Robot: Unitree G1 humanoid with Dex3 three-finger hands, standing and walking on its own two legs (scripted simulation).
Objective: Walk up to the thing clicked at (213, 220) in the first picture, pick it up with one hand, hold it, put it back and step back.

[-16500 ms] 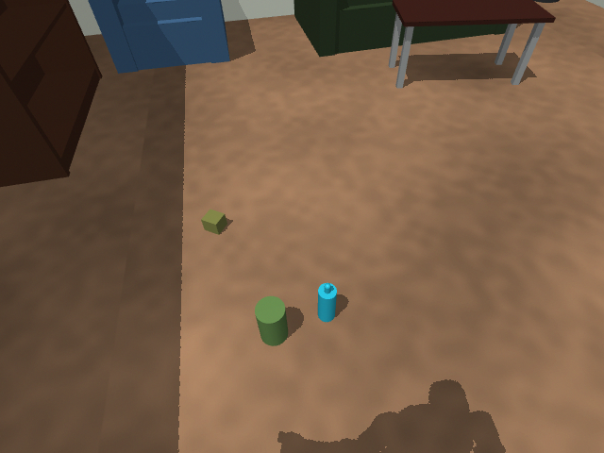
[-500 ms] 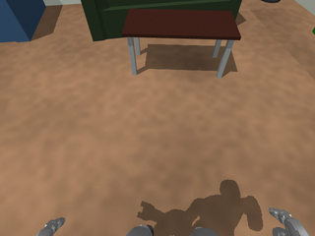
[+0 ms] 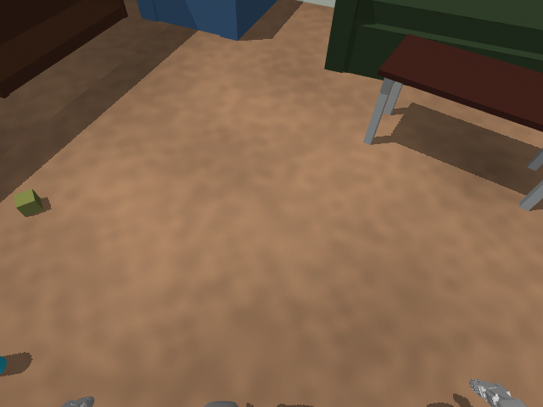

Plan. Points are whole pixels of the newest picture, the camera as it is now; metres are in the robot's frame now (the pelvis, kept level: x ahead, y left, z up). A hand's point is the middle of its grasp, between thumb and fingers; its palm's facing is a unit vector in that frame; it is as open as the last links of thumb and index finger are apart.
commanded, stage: walk up
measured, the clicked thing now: (28, 202) +0.90 +1.14 -0.71
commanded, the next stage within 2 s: stand in 1.94 s
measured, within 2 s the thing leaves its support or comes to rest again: neither
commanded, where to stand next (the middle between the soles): +0.09 +0.00 m, yaw +42 degrees
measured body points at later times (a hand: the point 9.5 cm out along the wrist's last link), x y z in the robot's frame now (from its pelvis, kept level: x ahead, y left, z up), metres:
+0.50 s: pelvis +0.02 -0.04 +0.01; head +0.07 -0.06 +0.45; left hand +0.02 +0.30 -0.06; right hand +0.23 -0.29 -0.11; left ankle -0.03 +0.10 -0.63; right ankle +0.13 -0.12 -0.71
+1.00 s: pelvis +0.01 +0.00 +0.01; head +0.02 +0.04 +0.45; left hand -0.13 +0.29 -0.13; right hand +0.26 -0.23 -0.08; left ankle -0.03 +0.09 -0.71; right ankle +0.13 -0.12 -0.68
